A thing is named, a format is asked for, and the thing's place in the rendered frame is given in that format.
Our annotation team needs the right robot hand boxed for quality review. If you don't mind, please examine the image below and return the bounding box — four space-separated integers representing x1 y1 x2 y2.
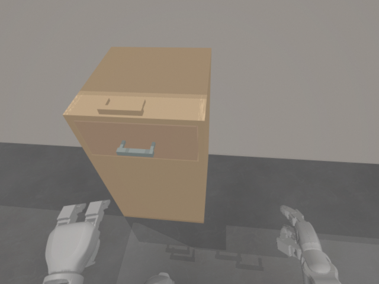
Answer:
277 205 322 260

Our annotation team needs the handle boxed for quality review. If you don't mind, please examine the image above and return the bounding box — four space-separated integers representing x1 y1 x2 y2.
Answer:
97 105 144 116
116 140 156 157

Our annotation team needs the left robot shin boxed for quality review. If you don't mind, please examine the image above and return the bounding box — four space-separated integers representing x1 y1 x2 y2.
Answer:
159 273 170 278

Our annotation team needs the drawer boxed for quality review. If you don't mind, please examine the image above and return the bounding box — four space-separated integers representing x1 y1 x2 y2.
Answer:
74 120 198 160

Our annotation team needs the left robot forearm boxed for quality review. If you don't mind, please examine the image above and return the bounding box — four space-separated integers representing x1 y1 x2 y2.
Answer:
43 271 84 284

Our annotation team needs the cabinet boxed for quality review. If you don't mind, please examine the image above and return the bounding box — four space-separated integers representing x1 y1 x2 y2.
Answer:
63 47 211 223

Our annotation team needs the left robot hand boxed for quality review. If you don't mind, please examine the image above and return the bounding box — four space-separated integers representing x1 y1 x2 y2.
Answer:
45 200 110 274

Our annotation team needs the right robot forearm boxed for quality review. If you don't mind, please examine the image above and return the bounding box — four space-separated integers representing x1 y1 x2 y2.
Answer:
300 249 341 284

